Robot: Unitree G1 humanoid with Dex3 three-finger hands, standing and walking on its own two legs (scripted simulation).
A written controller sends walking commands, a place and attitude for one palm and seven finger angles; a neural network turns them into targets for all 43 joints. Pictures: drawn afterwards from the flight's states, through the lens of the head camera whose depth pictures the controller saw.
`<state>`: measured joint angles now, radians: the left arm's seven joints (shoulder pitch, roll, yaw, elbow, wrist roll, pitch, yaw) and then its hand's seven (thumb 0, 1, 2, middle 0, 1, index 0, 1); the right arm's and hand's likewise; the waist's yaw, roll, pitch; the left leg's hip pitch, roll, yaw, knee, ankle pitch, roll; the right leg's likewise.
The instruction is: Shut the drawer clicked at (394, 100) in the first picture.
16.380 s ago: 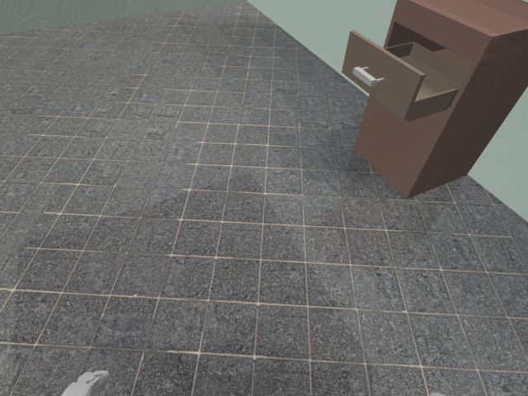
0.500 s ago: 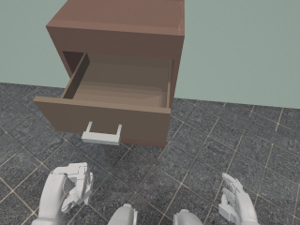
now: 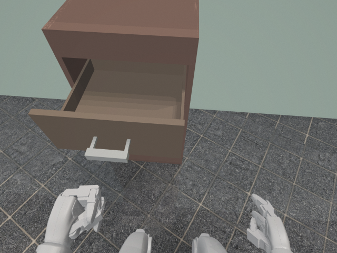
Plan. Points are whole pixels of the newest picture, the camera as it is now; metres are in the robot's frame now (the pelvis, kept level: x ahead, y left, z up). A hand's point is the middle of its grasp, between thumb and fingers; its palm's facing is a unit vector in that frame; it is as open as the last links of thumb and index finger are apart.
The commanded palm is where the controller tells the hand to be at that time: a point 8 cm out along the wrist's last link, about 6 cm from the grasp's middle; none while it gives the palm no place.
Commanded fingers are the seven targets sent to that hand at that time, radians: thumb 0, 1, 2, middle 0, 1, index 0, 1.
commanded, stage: bring the fist close to the handle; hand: left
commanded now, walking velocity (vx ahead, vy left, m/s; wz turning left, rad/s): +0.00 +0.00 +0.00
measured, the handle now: (109, 148) +0.39 +0.19 -0.04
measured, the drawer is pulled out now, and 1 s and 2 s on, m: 0.24 0.24 0.23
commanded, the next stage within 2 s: push the drawer shut in 1.26 s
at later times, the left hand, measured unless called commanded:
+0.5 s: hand (103, 199) +0.24 +0.16 +0.00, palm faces -0.07 -1.00 -0.04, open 3.3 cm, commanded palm +0.23 +0.21 +0.00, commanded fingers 0.00 0.90 0.90 -1.40 -1.60 -1.40 -1.60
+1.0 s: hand (114, 186) +0.29 +0.15 -0.04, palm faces -0.10 -0.99 -0.03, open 3.3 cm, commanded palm +0.27 +0.20 -0.04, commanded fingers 0.00 0.90 0.90 -1.40 -1.60 -1.40 -1.60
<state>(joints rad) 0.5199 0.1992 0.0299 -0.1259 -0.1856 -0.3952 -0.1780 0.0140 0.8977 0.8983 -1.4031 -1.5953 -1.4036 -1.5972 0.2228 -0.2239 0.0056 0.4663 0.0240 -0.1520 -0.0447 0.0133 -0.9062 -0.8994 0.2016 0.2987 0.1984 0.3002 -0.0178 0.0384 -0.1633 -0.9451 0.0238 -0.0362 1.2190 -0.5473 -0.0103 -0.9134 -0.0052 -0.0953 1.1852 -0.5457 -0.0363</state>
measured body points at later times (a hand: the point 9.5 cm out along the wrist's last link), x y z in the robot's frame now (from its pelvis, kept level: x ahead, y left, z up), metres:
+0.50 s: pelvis -0.01 +0.02 -0.04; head +0.09 +0.03 +0.40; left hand +0.24 +0.22 +0.00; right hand +0.18 -0.22 -0.12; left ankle +0.02 +0.12 -0.64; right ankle +0.02 -0.10 -0.64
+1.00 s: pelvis -0.02 +0.02 -0.06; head +0.11 +0.04 +0.37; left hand +0.29 +0.21 -0.04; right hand +0.16 -0.22 -0.16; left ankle +0.02 +0.12 -0.64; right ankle +0.02 -0.10 -0.64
